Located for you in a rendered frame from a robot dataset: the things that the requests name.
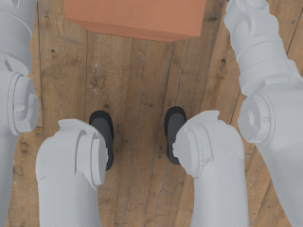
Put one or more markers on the left robot forearm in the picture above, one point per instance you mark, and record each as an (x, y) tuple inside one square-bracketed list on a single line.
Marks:
[(17, 19)]

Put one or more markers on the carton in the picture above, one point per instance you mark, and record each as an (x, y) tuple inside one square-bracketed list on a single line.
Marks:
[(153, 20)]

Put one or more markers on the right robot upper arm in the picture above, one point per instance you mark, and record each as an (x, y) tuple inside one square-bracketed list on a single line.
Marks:
[(273, 121)]

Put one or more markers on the left robot upper arm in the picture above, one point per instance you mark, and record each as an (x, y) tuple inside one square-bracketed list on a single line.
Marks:
[(19, 112)]

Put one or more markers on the right robot forearm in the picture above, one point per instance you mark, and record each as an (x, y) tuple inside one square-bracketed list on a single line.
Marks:
[(259, 50)]

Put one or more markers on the left robot foot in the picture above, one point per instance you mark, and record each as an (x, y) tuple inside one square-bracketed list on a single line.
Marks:
[(102, 121)]

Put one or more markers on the robot right shin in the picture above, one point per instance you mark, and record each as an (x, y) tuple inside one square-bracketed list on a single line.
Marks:
[(205, 116)]

